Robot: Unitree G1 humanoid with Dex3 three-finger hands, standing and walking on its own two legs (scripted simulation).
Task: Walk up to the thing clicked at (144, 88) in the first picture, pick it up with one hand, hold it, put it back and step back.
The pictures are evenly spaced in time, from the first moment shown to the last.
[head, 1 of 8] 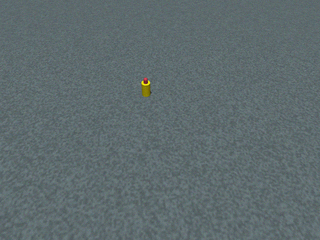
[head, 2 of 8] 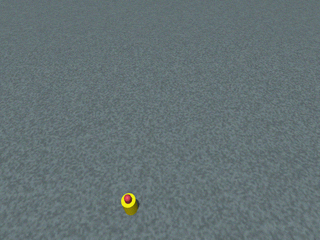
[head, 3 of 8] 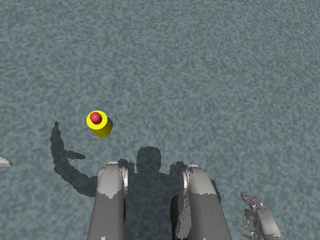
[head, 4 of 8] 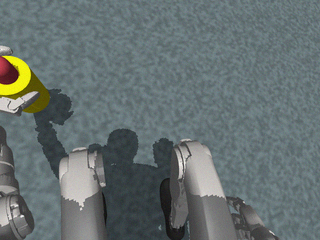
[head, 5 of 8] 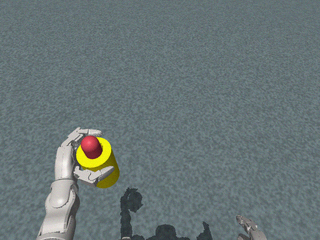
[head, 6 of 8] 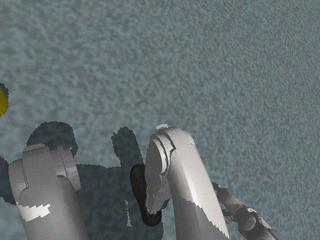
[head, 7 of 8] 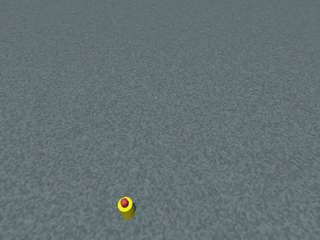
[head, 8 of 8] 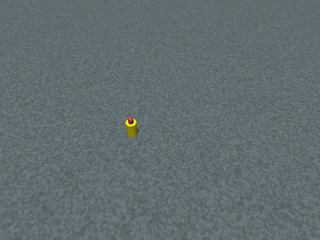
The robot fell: no
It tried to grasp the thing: yes
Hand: left
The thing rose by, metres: 0.66
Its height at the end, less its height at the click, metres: +0.00
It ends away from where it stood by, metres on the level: 0.01
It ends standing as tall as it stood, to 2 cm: yes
